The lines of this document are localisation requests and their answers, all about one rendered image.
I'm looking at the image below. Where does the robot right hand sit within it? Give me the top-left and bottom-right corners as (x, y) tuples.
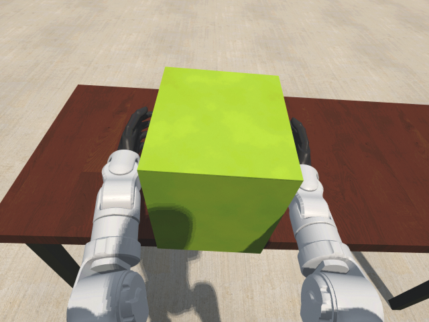
(290, 117), (311, 166)

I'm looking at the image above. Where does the robot left hand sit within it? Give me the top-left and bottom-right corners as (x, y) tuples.
(117, 107), (153, 154)

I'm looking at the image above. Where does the robot left forearm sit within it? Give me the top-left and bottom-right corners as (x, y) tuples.
(66, 150), (141, 322)

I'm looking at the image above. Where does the carton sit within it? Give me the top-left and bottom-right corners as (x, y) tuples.
(137, 66), (304, 254)

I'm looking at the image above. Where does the robot right forearm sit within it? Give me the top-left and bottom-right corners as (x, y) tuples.
(288, 164), (384, 322)

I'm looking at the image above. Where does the table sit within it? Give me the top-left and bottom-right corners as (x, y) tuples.
(0, 85), (429, 310)

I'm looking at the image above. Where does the robot right upper arm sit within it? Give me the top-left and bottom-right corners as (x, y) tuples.
(300, 272), (383, 322)

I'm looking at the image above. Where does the robot left upper arm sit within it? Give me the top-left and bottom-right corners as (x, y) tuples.
(68, 270), (149, 322)

